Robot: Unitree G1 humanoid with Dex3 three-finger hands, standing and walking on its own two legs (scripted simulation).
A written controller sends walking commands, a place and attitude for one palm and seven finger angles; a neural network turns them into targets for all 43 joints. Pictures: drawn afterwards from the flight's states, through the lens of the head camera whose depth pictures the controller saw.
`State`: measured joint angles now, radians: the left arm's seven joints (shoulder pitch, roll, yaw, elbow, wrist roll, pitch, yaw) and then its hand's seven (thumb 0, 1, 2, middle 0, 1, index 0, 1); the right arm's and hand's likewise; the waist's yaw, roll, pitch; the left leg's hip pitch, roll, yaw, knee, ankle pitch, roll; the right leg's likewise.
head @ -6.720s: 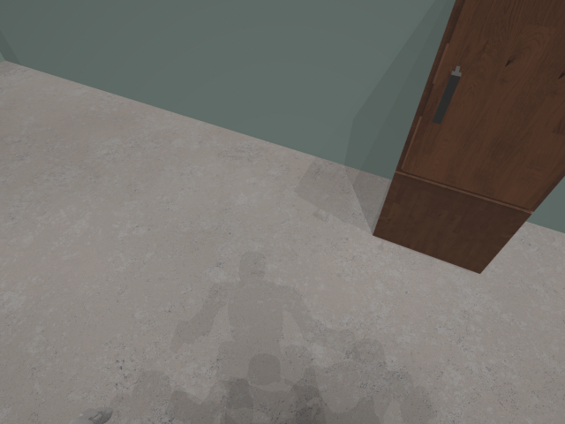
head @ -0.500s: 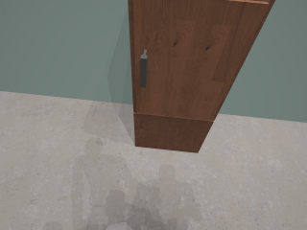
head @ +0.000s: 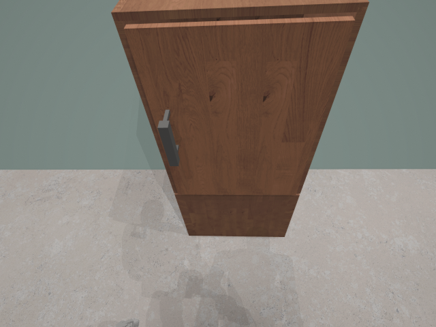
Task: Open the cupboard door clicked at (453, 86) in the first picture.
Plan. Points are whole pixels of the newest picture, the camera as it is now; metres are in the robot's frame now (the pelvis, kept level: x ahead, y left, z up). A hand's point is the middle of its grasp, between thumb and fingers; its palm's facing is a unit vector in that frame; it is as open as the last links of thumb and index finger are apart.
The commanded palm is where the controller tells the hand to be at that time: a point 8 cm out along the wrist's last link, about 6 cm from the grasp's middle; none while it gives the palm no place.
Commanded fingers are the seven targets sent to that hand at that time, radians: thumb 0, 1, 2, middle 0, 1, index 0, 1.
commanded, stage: come to a stop and stand still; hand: left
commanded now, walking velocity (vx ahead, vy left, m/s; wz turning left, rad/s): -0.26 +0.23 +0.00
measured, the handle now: (170, 138) +0.55 +0.14 -0.02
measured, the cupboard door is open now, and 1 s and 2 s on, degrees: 0 0 0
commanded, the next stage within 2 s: look again from close up in 0.78 s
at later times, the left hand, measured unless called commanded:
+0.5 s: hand out of the picture -0.01 +0.28 -0.17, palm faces +0.08 -0.97 -0.22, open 7.4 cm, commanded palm none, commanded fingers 0.00 0.90 0.90 -0.20 -0.30 -0.20 -0.30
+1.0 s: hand out of the picture -0.05 +0.25 -0.17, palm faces +0.01 -0.97 -0.23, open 7.3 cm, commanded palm none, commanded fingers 0.00 0.90 0.90 -0.20 -0.30 -0.20 -0.30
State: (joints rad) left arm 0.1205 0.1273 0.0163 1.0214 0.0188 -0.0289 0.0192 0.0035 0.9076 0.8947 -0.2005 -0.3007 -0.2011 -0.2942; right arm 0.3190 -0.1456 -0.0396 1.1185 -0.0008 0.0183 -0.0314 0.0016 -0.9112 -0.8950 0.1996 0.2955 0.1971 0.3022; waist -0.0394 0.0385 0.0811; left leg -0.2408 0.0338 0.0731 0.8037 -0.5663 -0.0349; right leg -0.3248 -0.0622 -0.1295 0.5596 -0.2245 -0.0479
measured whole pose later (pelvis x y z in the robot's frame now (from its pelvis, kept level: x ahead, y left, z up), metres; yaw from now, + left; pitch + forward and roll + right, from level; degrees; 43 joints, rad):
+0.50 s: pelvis -0.04 +0.07 +0.01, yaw +1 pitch +0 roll -1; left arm 0.24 0.25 0.06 1.02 0.02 0.07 0.01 0.01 0.91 0.89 -0.20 -0.30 -0.20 -0.29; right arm 0.20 -0.17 -0.01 0.99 -0.02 0.03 -0.02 0.00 -0.91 -0.90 0.20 0.30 0.20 0.30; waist 0.03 -0.05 0.03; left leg -0.21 0.00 0.05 0.48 -0.26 0.04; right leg -0.43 -0.03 0.01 0.91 -0.38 0.01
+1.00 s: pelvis -0.07 +0.07 +0.00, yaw +1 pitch -2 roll +0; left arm 0.28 0.18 0.00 1.05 0.02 -0.02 0.03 0.02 0.92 0.89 -0.21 -0.30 -0.21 -0.30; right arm 0.33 -0.18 -0.01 1.05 -0.02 -0.03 -0.02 0.00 -0.91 -0.89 0.20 0.30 0.20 0.30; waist -0.02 0.01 0.03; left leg -0.23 -0.02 0.06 0.48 -0.22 0.04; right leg -0.15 -0.02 -0.05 0.49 -0.30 -0.01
